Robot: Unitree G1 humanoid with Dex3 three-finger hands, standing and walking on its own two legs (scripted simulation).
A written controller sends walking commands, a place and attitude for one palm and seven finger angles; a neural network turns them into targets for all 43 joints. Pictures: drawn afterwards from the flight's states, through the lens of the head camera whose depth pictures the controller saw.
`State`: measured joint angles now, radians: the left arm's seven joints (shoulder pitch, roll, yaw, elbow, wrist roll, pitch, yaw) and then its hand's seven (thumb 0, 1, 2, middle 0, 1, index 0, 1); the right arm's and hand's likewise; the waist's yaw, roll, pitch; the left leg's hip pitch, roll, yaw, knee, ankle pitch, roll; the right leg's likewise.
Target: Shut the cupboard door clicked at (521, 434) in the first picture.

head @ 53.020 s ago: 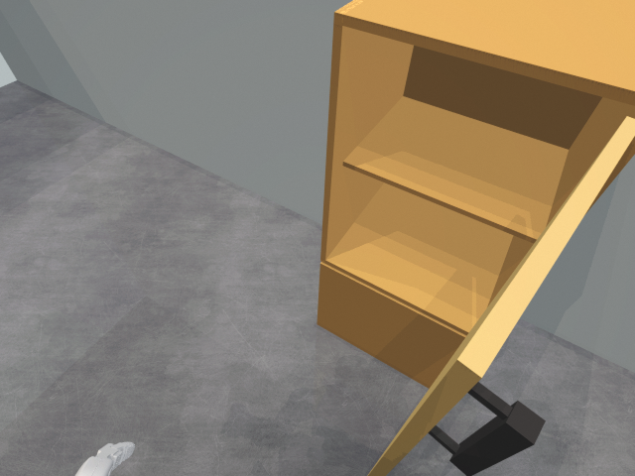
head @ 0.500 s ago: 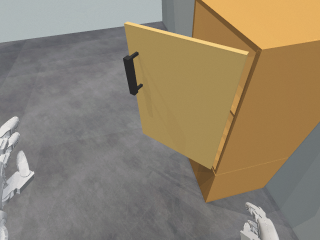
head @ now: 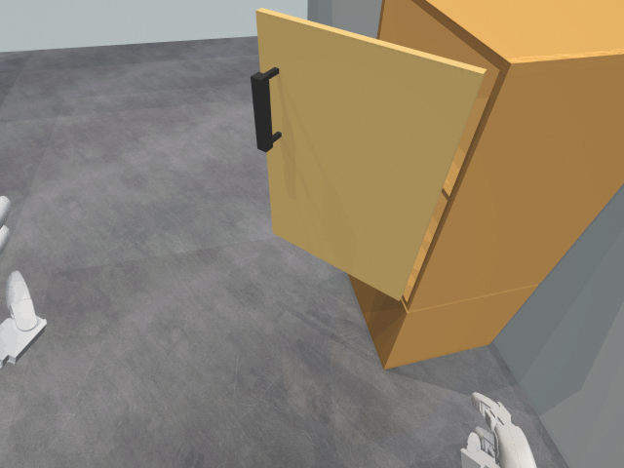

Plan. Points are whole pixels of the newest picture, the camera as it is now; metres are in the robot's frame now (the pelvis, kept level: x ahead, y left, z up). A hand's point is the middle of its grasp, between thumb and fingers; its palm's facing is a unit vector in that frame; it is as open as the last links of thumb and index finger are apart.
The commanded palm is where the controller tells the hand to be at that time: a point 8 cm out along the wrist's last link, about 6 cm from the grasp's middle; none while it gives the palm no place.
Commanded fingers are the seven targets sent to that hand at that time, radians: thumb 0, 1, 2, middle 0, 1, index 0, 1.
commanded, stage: step back with the hand held close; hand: left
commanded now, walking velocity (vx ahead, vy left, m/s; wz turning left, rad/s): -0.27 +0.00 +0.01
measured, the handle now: (269, 110) +0.74 +0.15 +0.07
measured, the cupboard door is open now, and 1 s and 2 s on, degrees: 42 42 42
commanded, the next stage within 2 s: stop stepping back and stand still in 0.54 s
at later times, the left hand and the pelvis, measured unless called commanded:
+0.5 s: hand out of the picture +0.12 +0.27 +0.17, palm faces +0.46 -0.75 -0.47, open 7.4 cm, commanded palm +0.05 +0.29 +0.20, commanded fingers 0.00 0.90 0.90 -0.20 -0.30 -0.20 -0.30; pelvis -0.08 -0.01 +0.00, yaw +1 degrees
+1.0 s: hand out of the picture +0.07 +0.27 +0.18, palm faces +0.34 -0.89 -0.29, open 7.4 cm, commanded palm -0.01 +0.32 +0.20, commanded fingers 0.00 0.90 0.90 -0.20 -0.30 -0.20 -0.30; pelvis -0.17 +0.03 +0.03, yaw -4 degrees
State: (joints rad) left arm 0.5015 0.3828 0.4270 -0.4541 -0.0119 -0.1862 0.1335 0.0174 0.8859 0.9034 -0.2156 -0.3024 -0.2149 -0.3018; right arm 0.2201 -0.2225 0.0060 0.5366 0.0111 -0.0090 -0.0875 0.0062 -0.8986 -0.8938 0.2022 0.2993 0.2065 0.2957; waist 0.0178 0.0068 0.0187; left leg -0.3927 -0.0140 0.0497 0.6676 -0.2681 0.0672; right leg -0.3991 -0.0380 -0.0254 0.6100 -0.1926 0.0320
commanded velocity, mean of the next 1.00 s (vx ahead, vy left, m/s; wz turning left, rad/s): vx -0.17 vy -0.05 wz -0.02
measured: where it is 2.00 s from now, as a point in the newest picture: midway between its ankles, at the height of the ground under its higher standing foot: outside the picture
